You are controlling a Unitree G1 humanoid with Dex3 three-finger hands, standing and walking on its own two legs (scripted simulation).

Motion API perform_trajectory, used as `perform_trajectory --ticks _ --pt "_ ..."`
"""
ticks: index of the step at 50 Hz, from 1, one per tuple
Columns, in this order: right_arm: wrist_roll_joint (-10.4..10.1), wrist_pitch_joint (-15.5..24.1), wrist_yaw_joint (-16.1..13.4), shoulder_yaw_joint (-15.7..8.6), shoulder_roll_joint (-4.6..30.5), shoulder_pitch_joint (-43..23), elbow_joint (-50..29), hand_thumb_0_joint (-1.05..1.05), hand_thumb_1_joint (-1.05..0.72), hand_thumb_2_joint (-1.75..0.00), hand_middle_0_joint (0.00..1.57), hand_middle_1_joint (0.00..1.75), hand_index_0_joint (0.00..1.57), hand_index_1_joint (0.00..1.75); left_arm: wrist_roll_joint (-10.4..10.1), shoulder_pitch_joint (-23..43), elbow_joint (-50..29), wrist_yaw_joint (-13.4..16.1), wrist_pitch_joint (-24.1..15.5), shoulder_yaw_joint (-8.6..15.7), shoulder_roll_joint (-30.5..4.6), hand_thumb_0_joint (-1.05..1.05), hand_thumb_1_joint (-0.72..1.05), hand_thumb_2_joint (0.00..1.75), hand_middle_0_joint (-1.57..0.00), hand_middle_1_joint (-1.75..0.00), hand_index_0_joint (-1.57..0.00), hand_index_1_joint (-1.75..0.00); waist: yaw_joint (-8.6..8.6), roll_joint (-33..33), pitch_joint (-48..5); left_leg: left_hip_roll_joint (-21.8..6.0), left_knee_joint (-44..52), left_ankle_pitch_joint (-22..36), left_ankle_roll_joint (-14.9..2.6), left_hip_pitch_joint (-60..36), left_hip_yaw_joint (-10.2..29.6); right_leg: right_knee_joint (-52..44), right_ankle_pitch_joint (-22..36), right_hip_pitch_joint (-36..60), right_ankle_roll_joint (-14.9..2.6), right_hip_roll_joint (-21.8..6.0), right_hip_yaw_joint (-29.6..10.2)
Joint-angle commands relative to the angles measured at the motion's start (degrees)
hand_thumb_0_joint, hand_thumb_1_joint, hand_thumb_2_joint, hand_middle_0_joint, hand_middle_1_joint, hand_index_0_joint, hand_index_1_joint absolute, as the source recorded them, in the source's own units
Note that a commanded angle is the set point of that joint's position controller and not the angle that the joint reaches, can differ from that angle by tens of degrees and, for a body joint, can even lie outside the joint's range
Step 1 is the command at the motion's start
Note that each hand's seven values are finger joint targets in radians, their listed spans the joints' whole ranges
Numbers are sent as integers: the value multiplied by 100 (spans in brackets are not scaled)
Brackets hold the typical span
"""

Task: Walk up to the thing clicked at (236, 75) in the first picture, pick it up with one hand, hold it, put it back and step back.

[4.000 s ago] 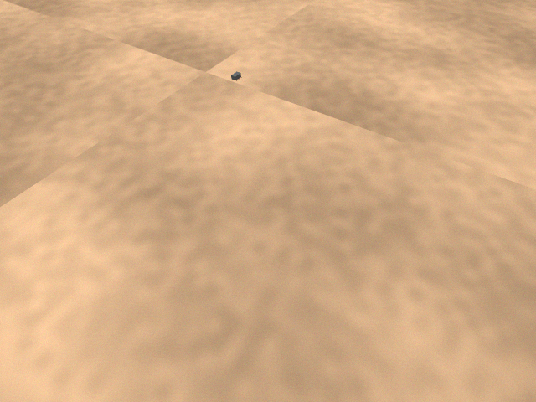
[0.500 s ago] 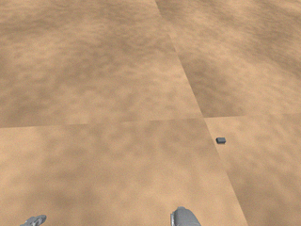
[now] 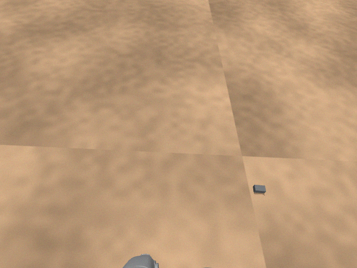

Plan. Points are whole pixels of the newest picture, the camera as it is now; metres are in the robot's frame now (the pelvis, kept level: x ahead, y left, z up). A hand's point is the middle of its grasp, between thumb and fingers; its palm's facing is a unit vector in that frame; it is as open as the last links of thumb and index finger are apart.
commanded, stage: walk up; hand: left
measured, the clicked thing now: (259, 189) +0.67 -0.51 -0.73
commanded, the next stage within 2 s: none
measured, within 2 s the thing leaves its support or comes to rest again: neither
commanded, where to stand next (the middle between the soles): +0.31 -0.74 m, yaw +4 degrees
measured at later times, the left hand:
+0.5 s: hand out of the picture +0.09 +0.05 -0.12, palm faces +0.03 -0.92 -0.39, open 7.4 cm
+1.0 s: hand (237, 236) +0.23 -0.14 -0.14, palm faces -0.06 -0.95 -0.32, open 7.4 cm
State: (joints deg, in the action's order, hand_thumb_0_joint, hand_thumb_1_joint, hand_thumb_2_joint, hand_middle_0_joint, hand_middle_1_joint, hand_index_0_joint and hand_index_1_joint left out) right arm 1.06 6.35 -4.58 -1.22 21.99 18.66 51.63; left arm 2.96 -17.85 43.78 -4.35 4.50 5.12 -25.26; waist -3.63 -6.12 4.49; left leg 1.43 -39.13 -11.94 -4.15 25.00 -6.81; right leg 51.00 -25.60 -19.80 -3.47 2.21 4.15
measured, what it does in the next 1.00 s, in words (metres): steps to the right: right foot, then left foot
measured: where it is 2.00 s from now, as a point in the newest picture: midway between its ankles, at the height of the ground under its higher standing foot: outside the picture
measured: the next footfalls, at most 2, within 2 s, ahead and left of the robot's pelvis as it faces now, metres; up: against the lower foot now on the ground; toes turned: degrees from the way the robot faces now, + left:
right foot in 0.34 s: +0.12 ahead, -0.36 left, +0.00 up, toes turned -4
left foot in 0.74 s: +0.21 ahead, -0.23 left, +0.00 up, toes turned +6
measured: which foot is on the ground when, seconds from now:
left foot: down 0.00-0.36, up 0.38-0.72, down 0.74-1.00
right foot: up 0.00-0.32, down 0.34-0.74, up 0.76-1.00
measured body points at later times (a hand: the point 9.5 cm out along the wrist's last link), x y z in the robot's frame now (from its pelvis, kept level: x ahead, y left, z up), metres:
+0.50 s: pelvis +0.05 -0.24 +0.01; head +0.05 -0.24 +0.46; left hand +0.08 +0.09 -0.10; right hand +0.11 -0.62 -0.08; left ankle +0.09 -0.09 -0.64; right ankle +0.08 -0.36 -0.71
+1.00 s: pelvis +0.12 -0.42 +0.00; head +0.15 -0.37 +0.45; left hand +0.23 -0.09 -0.12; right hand +0.15 -0.78 -0.06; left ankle +0.17 -0.24 -0.71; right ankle +0.17 -0.63 -0.65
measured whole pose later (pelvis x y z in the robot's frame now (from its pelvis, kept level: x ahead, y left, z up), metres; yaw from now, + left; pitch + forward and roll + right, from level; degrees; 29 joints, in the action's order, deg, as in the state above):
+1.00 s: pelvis +0.12 -0.42 +0.00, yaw +0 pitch -2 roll +1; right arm 1.7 5.2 -5.0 -2.9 25.0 18.7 52.5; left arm 2.7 -13.3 41.2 -5.5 5.1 6.5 -27.6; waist 0.2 -8.0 5.4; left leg -7.3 -39.7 -16.9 0.4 20.8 -2.9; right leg 62.3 -22.0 -32.0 1.4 -5.0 -9.5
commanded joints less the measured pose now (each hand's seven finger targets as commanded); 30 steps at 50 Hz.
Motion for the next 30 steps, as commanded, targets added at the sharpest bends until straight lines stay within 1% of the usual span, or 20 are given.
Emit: perform_trajectory --ticks 1,3,6,8,10,13,14,15,16,17,18,19,20,21,22,23,24,26,28,30 --pt "-102 -25 -260 -753 2296 223 -351 0 -90 -90 20 30 20 30 84 -429 -488 -45 7 450 -1569 0 90 90 -20 -30 -20 -30 241 580 -354 -2712 2594 -2982 -924 -1282 4035 1714 -128 -1880 239 -658 -1198" --pt "-15 20 -205 -664 2048 201 -331 0 -90 -90 20 30 20 30 92 -263 -402 -80 -5 554 -1481 0 90 90 -20 -30 -20 -30 200 755 -191 -2193 2481 -2584 -679 -573 3106 1544 172 -1372 297 -703 -1286" --pt "5 66 -123 -689 2173 34 -267 0 -90 -90 20 30 20 30 94 -302 -363 -183 33 565 -1352 0 90 90 -20 -30 -20 -30 185 1216 118 -1980 2237 -2521 -769 -33 2287 1373 445 -1381 403 -836 -1108" --pt "47 60 -98 -728 2277 -5 -273 0 -90 -90 20 30 20 30 52 -233 -353 -241 52 536 -1218 0 90 90 -20 -30 -20 -30 234 1439 95 -1722 2087 -2366 -645 32 1780 862 476 -1247 449 -854 -932" --pt "103 47 -69 -784 2434 174 -224 0 -90 -90 20 30 20 30 35 72 -449 -268 52 528 -1132 0 90 90 -20 -30 -20 -30 439 1761 -52 -1627 1975 -2378 -659 -160 1686 444 290 -1275 520 -851 -775" --pt "127 -1 -71 -865 2720 -113 -263 0 -90 -90 20 30 20 30 -6 -4 -431 -296 71 573 -1192 0 90 90 -20 -30 -20 -30 298 2048 -407 -1799 1811 -2527 -660 -125 1648 70 -24 -813 468 -912 -558" --pt "145 -35 -64 -868 2743 -241 -259 0 -90 -90 20 30 20 30 -9 -101 -392 -284 62 586 -1175 0 90 90 -20 -30 -20 -30 229 2057 -525 -1758 1601 -2339 -635 -31 1487 -248 -55 -545 442 -880 -447" --pt "139 -84 -69 -866 2730 -514 -282 0 -90 -90 20 30 20 30 -18 -424 -229 -267 55 625 -1179 0 90 90 -20 -30 -20 -30 -18 1973 -589 -1687 1416 -2407 -482 549 1221 -621 286 264 391 -805 -237" --pt "168 -146 -70 -825 2615 -654 -264 0 -90 -90 20 30 20 30 -25 -888 -2 -236 22 667 -1179 0 90 90 -20 -30 -20 -30 -262 1517 -674 -1403 768 -2519 -329 886 847 -1223 573 914 389 -592 8" --pt "189 -216 -109 -710 2207 -639 -233 0 -90 -90 20 30 20 30 28 -1413 241 -171 -17 734 -1310 0 90 90 -20 -30 -20 -30 -545 524 -793 -967 -444 -2756 -132 1233 383 -1631 400 1389 401 -317 101" --pt "159 -282 -115 -527 1645 -636 -249 0 -90 -90 20 30 20 30 137 -1797 316 -100 -45 813 -1654 0 90 90 -20 -30 -20 -30 -888 -1079 -401 -331 -2386 -2905 108 2231 -323 -2620 -681 1363 237 -768 -868" --pt "27 -324 -168 -456 1418 -495 -358 0 -90 -90 20 30 20 30 194 -1201 -68 -37 -105 816 -2103 0 90 90 -20 -30 -20 -30 -641 -1588 27 142 -3501 -2588 265 2853 339 -3994 -2288 378 -196 -1802 -3371" --pt "-5 -329 -238 -616 1778 -497 -345 0 -90 -90 20 30 20 30 98 -19 -411 17 -162 825 -2386 0 90 90 -20 -30 -20 -30 -126 -1210 394 -232 -3604 -2023 241 2534 882 -4628 -3033 -114 -535 -2216 -4164" --pt "-62 -304 -215 -643 2048 -388 -142 0 -90 -90 20 30 20 30 11 250 -470 52 -196 834 -2264 0 90 90 -20 -30 -20 -30 59 -835 546 -464 -3390 -1725 175 2392 940 -4491 -2835 -130 -516 -2182 -3989" --pt "-150 -279 -182 -600 2056 -364 62 0 -90 -90 20 30 20 30 14 142 -363 76 -222 733 -1958 0 90 90 -20 -30 -20 -30 83 -432 551 -473 -3196 -1458 139 2231 1081 -3949 -1787 -34 -340 -1793 -3098" --pt "-187 -242 -170 -557 1968 -146 211 0 -90 -90 20 30 20 30 73 142 -299 98 -251 651 -1765 0 90 90 -20 -30 -20 -30 118 -538 496 -467 -3029 -1314 134 2010 1025 -3504 -925 13 -343 -1513 -2521" --pt "-199 -232 -158 -527 1885 176 355 0 -90 -90 20 30 20 30 70 208 -274 105 -276 603 -1619 0 90 90 -20 -30 -20 -30 161 -635 428 -479 -2769 -1198 153 1759 896 -3260 -373 106 -347 -1363 -2068" --pt "-147 -191 -96 -471 1743 491 481 0 -90 -90 20 30 20 30 69 300 -360 92 -317 502 -1341 0 90 90 -20 -30 -20 -30 229 -602 331 -357 -2175 -1152 185 1355 583 -3214 4 241 -642 -1237 -1708" --pt "-97 -162 -65 -445 1711 326 402 0 -90 -90 20 30 20 30 62 157 -445 93 -335 441 -1189 0 90 90 -20 -30 -20 -30 114 -537 274 -332 -1557 -1131 170 1281 425 -3295 341 564 -829 -1367 -1746" --pt "-118 -113 -55 -393 1663 180 239 0 -90 -90 20 30 20 30 89 -8 -519 113 -331 410 -1119 0 90 90 -20 -30 -20 -30 -21 -409 21 -344 -985 -1075 128 1113 454 -3139 1368 1028 -890 -1546 -1833"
